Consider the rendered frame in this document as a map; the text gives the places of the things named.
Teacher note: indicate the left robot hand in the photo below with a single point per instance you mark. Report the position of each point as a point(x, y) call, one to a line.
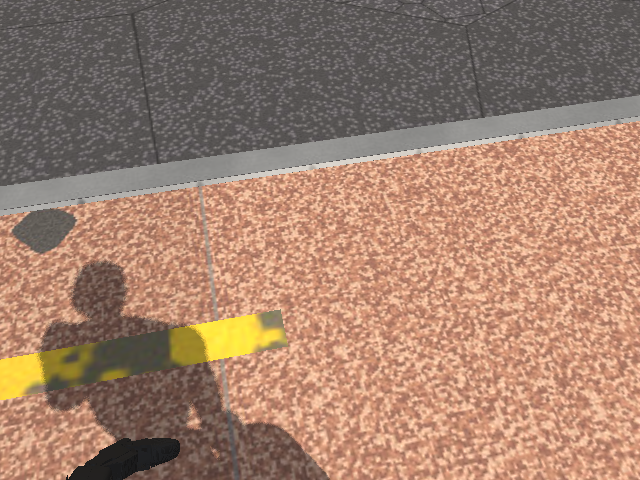
point(125, 457)

